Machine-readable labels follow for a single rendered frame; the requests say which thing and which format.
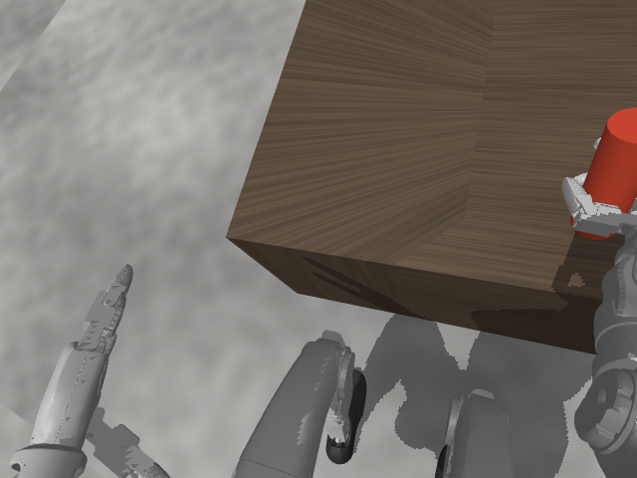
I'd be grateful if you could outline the left robot hand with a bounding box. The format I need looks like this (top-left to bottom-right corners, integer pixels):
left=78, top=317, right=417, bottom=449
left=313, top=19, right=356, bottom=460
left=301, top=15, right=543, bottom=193
left=30, top=264, right=170, bottom=478

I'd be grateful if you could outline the right robot hand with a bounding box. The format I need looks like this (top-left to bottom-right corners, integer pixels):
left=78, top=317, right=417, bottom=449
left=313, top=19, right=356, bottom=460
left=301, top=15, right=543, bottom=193
left=561, top=137, right=637, bottom=244

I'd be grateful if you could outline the can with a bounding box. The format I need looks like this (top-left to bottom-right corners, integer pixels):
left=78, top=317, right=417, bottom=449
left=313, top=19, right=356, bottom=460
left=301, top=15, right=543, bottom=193
left=570, top=108, right=637, bottom=240

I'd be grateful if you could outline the left robot foot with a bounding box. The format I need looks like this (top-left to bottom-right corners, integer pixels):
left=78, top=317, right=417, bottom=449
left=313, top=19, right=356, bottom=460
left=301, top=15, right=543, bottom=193
left=326, top=369, right=366, bottom=464

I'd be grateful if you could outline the right robot arm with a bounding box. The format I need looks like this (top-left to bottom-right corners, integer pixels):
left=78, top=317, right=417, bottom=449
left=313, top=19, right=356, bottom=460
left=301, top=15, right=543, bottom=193
left=574, top=239, right=637, bottom=478

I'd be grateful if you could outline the left robot arm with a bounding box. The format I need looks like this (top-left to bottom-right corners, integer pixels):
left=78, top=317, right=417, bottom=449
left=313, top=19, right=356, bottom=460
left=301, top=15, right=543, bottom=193
left=9, top=444, right=88, bottom=478

